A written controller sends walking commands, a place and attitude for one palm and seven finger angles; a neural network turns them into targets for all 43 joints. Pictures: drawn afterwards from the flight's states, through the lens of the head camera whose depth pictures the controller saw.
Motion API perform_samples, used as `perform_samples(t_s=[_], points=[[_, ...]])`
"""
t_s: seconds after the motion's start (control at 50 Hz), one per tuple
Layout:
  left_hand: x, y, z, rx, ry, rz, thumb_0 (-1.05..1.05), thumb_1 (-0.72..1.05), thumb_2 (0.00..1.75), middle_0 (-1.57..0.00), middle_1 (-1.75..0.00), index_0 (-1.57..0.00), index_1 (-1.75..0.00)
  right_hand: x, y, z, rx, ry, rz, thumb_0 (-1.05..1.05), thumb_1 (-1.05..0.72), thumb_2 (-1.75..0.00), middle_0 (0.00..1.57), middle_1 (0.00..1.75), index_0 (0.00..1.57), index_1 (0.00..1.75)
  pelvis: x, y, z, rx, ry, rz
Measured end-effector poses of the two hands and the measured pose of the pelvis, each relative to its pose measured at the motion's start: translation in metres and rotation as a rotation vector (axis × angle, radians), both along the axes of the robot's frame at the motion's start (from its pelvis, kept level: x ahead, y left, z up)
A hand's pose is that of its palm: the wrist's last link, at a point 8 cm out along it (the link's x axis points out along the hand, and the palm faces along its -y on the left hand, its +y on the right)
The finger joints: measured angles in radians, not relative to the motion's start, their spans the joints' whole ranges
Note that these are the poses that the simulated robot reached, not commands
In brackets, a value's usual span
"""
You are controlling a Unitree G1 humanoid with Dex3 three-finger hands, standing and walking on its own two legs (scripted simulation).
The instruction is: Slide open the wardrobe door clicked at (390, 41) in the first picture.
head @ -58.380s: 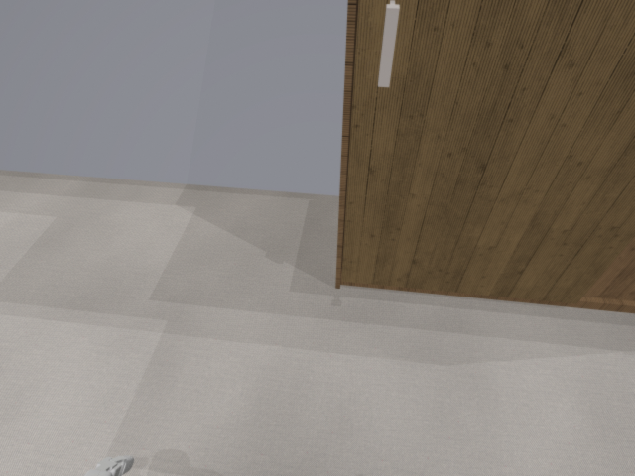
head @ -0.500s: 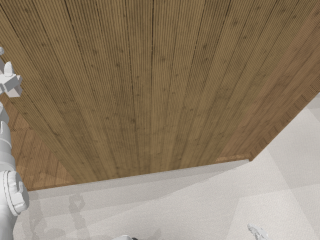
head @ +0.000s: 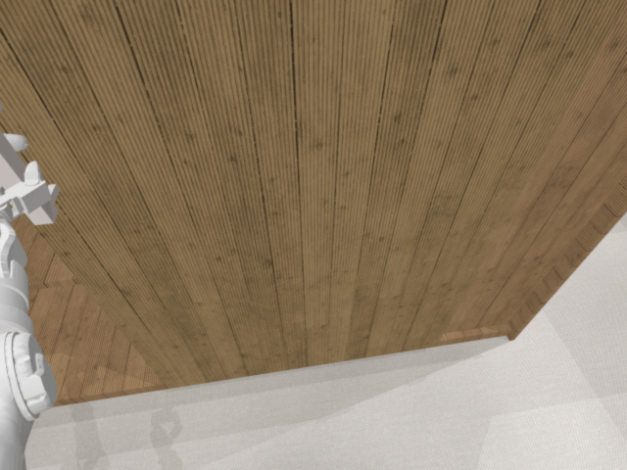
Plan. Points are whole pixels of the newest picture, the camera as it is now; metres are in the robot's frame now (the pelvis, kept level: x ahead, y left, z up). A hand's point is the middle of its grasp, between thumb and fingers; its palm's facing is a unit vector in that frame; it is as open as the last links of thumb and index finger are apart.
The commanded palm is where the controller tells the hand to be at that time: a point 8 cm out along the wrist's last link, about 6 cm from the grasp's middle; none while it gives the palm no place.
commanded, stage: stop walking and hold the door there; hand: left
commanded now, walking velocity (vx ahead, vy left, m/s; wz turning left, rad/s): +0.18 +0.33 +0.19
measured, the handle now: (19, 164) +0.46 +0.38 +0.17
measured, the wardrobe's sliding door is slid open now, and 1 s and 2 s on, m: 0.56 0.56 0.56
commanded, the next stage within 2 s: loosen the grip on the handle in 1.26 s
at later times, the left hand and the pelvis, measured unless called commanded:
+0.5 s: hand (34, 196) +0.42 +0.35 +0.15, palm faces +0.38 -0.91 -0.15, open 6.0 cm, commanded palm +0.38 +0.37 +0.13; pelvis +0.01 +0.09 +0.00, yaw +6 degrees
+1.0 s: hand (40, 196) +0.42 +0.35 +0.15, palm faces +0.36 -0.92 -0.14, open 5.9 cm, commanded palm +0.38 +0.38 +0.13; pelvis +0.01 +0.10 +0.00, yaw +5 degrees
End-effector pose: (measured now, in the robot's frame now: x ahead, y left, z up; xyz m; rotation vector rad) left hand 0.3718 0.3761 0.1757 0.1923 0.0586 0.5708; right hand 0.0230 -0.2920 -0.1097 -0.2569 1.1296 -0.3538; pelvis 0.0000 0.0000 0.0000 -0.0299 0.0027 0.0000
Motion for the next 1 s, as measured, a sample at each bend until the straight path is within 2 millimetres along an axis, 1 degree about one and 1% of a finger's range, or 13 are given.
perform_samples(t_s=[0.1,0.22,0.28,0.36,0.42,0.46,0.54,0.6,0.68,0.76,0.86,0.92,1.0], points=[[0.004,0.005,-0.006,0.001,0.037,-0.041,-0.10,0.63,0.84,-0.37,-1.34,-0.36,-1.39,0.034,0.006,0.000,-0.009,-0.022,0.029,0.01,-0.91,-0.89,0.20,0.29,0.20,0.30,0.013,0.018,0.001,0.015,-0.009,0.019],[0.007,0.018,-0.014,0.032,-0.017,-0.123,-0.14,0.61,0.82,-0.42,-1.38,-0.42,-1.40,0.087,0.039,0.006,-0.031,-0.084,0.125,0.01,-0.91,-0.89,0.20,0.29,0.20,0.30,0.023,0.052,-0.002,0.052,-0.025,0.068],[0.009,0.025,-0.018,0.070,-0.077,-0.175,-0.14,0.61,0.82,-0.43,-1.39,-0.43,-1.40,0.116,0.065,0.002,-0.041,-0.130,0.162,0.01,-0.91,-0.89,0.20,0.29,0.20,0.30,0.021,0.074,-0.012,0.062,-0.032,0.085],[0.008,0.027,-0.021,0.077,-0.114,-0.197,-0.14,0.65,0.80,-0.44,-1.40,-0.36,-1.40,0.144,0.119,0.002,0.041,-0.191,0.218,0.01,-0.91,-0.89,0.20,0.29,0.20,0.30,0.011,0.087,-0.009,0.040,-0.022,0.083],[0.008,0.024,-0.023,0.044,-0.137,-0.198,-0.12,0.68,0.80,-0.45,-1.40,-0.30,-1.40,0.154,0.160,0.002,0.123,-0.202,0.281,0.01,-0.91,-0.89,0.20,0.29,0.20,0.30,0.008,0.088,-0.005,0.031,-0.012,0.093],[0.008,0.022,-0.024,0.026,-0.151,-0.199,-0.11,0.70,0.79,-0.45,-1.40,-0.27,-1.40,0.157,0.181,0.002,0.167,-0.201,0.324,0.01,-0.91,-0.89,0.20,0.29,0.20,0.30,0.007,0.087,-0.004,0.036,-0.007,0.098],[0.008,0.019,-0.024,0.033,-0.152,-0.200,-0.11,0.72,0.78,-0.45,-1.40,-0.25,-1.41,0.160,0.206,-0.004,0.232,-0.205,0.380,0.01,-0.91,-0.89,0.20,0.30,0.21,0.30,0.007,0.085,-0.006,0.043,-0.001,0.095],[0.008,0.016,-0.023,0.052,-0.139,-0.190,-0.11,0.71,0.77,-0.45,-1.40,-0.25,-1.41,0.161,0.209,-0.013,0.261,-0.206,0.399,0.01,-0.91,-0.89,0.20,0.30,0.21,0.30,0.006,0.083,-0.009,0.045,-0.004,0.088],[0.008,0.011,-0.022,0.062,-0.120,-0.181,-0.12,0.71,0.76,-0.45,-1.40,-0.25,-1.41,0.157,0.195,-0.017,0.247,-0.181,0.378,0.01,-0.91,-0.89,0.21,0.30,0.21,0.30,0.006,0.081,-0.006,0.015,-0.012,0.097],[0.008,0.011,-0.023,0.027,-0.140,-0.190,-0.10,0.71,0.78,-0.45,-1.40,-0.26,-1.41,0.154,0.168,-0.007,0.158,-0.167,0.350,0.01,-0.91,-0.89,0.20,0.30,0.21,0.30,0.011,0.082,-0.005,0.021,-0.008,0.124],[0.009,0.013,-0.023,0.003,-0.150,-0.214,-0.09,0.71,0.78,-0.45,-1.40,-0.29,-1.41,0.151,0.138,0.013,0.038,-0.175,0.304,0.01,-0.91,-0.89,0.20,0.29,0.20,0.30,0.012,0.090,-0.001,0.034,-0.016,0.114],[0.008,0.013,-0.023,0.001,-0.140,-0.219,-0.09,0.71,0.77,-0.45,-1.40,-0.29,-1.41,0.149,0.130,0.021,0.010,-0.198,0.284,0.01,-0.91,-0.89,0.20,0.29,0.20,0.30,0.009,0.094,0.000,0.025,-0.010,0.103],[0.008,0.013,-0.022,0.003,-0.127,-0.223,-0.09,0.72,0.76,-0.45,-1.40,-0.28,-1.41,0.143,0.131,0.024,0.009,-0.211,0.261,0.01,-0.91,-0.89,0.20,0.29,0.20,0.30,0.006,0.096,0.001,0.018,-0.008,0.095]])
